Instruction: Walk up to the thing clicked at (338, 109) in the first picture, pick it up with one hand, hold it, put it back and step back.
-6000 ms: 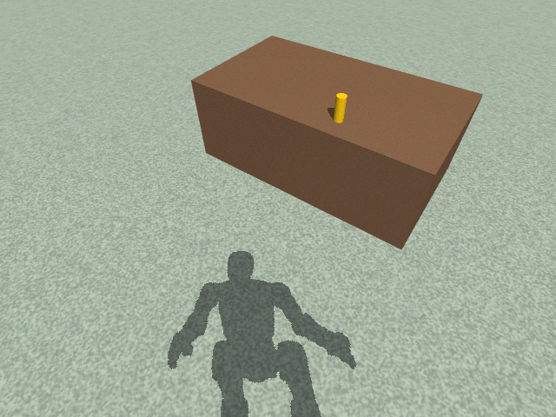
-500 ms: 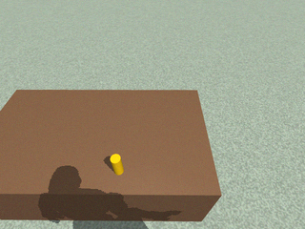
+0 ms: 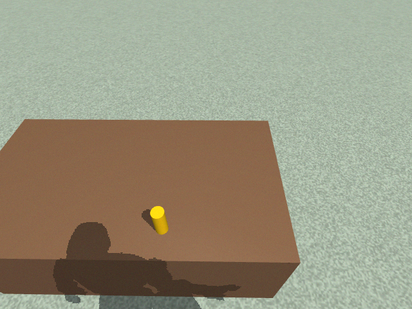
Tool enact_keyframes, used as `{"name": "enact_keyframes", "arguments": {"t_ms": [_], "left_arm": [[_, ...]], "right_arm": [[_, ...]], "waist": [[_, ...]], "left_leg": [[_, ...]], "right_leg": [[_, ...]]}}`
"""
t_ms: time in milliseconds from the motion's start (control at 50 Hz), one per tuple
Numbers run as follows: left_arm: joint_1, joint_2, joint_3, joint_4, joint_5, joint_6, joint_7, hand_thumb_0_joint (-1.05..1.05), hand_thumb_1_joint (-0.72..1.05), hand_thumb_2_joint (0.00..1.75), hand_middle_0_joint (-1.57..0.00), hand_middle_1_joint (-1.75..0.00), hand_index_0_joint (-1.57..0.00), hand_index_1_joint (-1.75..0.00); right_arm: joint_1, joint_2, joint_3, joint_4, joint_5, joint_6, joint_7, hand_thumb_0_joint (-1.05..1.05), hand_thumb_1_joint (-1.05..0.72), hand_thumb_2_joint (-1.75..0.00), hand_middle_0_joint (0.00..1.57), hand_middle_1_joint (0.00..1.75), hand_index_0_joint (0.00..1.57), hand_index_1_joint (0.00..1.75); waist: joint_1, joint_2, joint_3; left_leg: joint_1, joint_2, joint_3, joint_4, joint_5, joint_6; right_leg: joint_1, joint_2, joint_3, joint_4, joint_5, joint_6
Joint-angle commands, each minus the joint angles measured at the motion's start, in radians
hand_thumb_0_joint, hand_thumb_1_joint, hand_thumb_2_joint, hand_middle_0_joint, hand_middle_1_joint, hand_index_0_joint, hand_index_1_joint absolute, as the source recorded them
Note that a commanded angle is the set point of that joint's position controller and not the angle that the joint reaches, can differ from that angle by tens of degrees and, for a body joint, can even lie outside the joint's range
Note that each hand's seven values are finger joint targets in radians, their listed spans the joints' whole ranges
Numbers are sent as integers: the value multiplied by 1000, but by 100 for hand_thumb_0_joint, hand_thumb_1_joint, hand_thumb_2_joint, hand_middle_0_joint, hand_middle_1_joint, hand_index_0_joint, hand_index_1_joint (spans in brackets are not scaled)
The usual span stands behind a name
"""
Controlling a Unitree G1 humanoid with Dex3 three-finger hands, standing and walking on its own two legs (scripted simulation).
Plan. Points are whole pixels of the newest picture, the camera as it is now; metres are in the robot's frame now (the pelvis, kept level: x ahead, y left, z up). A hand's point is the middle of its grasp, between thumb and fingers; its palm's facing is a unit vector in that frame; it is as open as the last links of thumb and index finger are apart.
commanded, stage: stand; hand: left
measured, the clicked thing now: (159, 220) +0.44 +0.17 -0.28
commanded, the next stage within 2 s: go down in 0.70 s
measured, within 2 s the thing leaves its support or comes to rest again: neither
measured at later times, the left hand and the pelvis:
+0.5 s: hand out of the picture +0.07 +0.26 -0.16, palm faces -0.03 -0.94 -0.34, open 7.4 cm; pelvis +0.00 +0.00 +0.00, yaw +0 degrees
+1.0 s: hand out of the picture +0.15 +0.25 -0.16, palm faces +0.05 -0.95 -0.32, open 9.9 cm; pelvis -0.01 +0.00 -0.01, yaw +0 degrees
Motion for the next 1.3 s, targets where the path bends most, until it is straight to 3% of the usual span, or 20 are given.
{"name": "enact_keyframes", "arguments": {"t_ms": [0,380,600,760,780,800,820,860,900,920,960,980,1020,1040,1080,1120,1160,1200,1240,1280], "left_arm": [[-32,210,40,-58,-2,-21,17,0,90,90,-20,-30,-20,-30],[-30,214,40,-60,0,-19,19,0,90,90,-20,-30,-20,-30],[-31,214,38,-68,-1,-23,21,0,90,90,-20,-30,-20,-30],[-29,217,40,-68,-1,-19,21,0,90,90,-20,-30,-20,-30],[-24,214,39,-68,-2,-19,20,0,82,82,-14,-22,-16,-22],[-375,2,4,-419,-82,-104,25,0,74,74,-6,-14,-8,-14],[-407,103,38,-432,-82,-99,43,0,66,66,-1,-6,0,-6],[-217,231,101,-217,-67,-21,55,0,50,50,-2,0,0,-2],[-245,218,116,-210,-50,10,45,0,43,34,-2,-1,-1,-2],[-236,215,125,-207,-35,27,41,0,36,26,-3,0,-2,-1],[-65,235,185,-213,-5,86,17,0,27,19,-4,0,-3,0],[-40,200,163,-205,-5,118,4,0,21,16,-4,0,-4,0],[-95,232,174,-338,0,166,-11,0,10,13,-5,0,-5,0],[-19,219,177,-293,0,205,-21,0,3,11,-5,0,-5,0],[-106,199,160,-410,1,242,-41,0,-10,10,-6,-2,-6,-2],[-144,203,164,-440,2,255,-48,0,-25,8,-7,-2,-6,-3],[-187,219,181,-510,5,251,-52,0,-36,7,-7,-3,-6,-4],[-108,233,209,-485,8,255,-48,0,-43,6,-7,-4,-6,-5],[-171,231,209,-588,12,235,-49,0,-47,6,-7,-4,-6,-4],[-138,234,223,-574,10,233,-50,0,-48,4,-7,-3,-6,-4]], "right_arm": [[-51,-215,-41,-64,6,-24,-17,0,-90,-90,20,30,20,30],[-41,-210,-39,-71,7,-22,-17,0,-90,-90,20,30,20,30],[-41,-214,-42,-75,6,-23,-17,0,-90,-90,20,30,20,30],[-36,-209,-40,-73,6,-21,-18,0,-90,-90,20,30,20,30],[-35,-212,-40,-72,5,-21,-18,0,-82,-82,12,22,12,22],[-386,-34,-14,-423,104,-133,-33,0,-74,-74,4,14,5,14],[-317,-106,-25,-461,97,-156,-50,0,-66,-66,4,6,5,6],[-124,-228,-116,-245,95,-117,-79,0,-50,-50,4,5,5,5],[-194,-184,-119,-331,85,-135,-77,0,-34,-34,4,5,5,5],[-166,-170,-124,-339,74,-134,-75,0,-26,-26,5,5,5,5],[96,-202,-209,-361,51,-119,-63,0,-10,-20,5,5,5,5],[112,-155,-177,-339,56,-111,-55,0,-2,-18,5,5,5,5],[6,-162,-181,-475,57,-112,-51,0,10,-15,5,5,5,5],[72,-119,-160,-426,62,-91,-40,0,15,-14,5,5,5,5],[0,-116,-156,-541,62,-84,-30,0,25,-11,5,5,5,5],[-16,-102,-146,-538,60,-85,-29,0,34,-9,5,5,5,5],[-42,-100,-146,-606,56,-97,-28,0,40,-8,5,5,5,5],[16,-111,-160,-568,48,-97,-36,0,43,-7,5,5,5,5],[-44,-108,-158,-656,45,-119,-44,0,47,-6,5,5,5,5],[-15,-125,-172,-639,38,-129,-56,0,49,-5,5,5,5,5]], "waist": [[1,17,-75],[-3,-4,-59],[-4,3,-84],[-4,6,-63],[-1,11,-58],[-41,35,-103],[-42,51,-101],[-34,30,-52],[-3,9,-206],[-9,11,-269],[-26,31,-317],[-15,41,-257],[-4,29,-289],[1,30,-250],[-9,4,-260],[-12,6,-201],[-14,-9,-247],[-11,17,-231],[-14,19,-315],[-30,31,-291]], "left_leg": [[51,100,-82,-36,144,36],[50,101,-88,-42,111,37],[65,106,-85,-25,200,39],[45,102,-83,-39,142,38],[41,100,-83,-42,137,37],[-55,-25,21,48,55,15],[-19,-25,18,40,8,9],[-115,-19,17,84,-22,6],[-116,-17,9,155,30,10],[-108,-19,4,176,63,13],[-97,-27,9,191,111,17],[-113,-35,15,174,104,15],[-88,-45,18,155,121,19],[-118,-48,20,156,108,21],[-137,-46,19,170,85,26],[-178,-45,21,186,19,29],[-180,-37,13,213,15,31],[-190,-34,11,213,9,28],[-160,-30,7,237,74,28],[-173,-26,2,250,73,26]], "right_leg": [[-25,-96,66,-61,150,-46],[-40,-95,60,-61,106,-45],[-17,-97,54,-47,182,-43],[-18,-98,60,-57,141,-47],[-24,-95,58,-59,131,-44],[-172,44,-30,53,98,-44],[-157,40,-30,45,59,-46],[-212,53,-34,86,29,-49],[-202,55,-30,155,73,-50],[-200,56,-28,178,108,-48],[-209,64,-32,192,149,-51],[-226,63,-33,177,135,-51],[-190,56,-32,148,143,-45],[-213,57,-34,143,127,-45],[-236,55,-34,155,112,-42],[-283,51,-32,164,51,-41],[-284,52,-29,191,43,-40],[-289,52,-28,199,30,-42],[-261,48,-22,225,96,-39],[-290,52,-22,240,96,-39]]}}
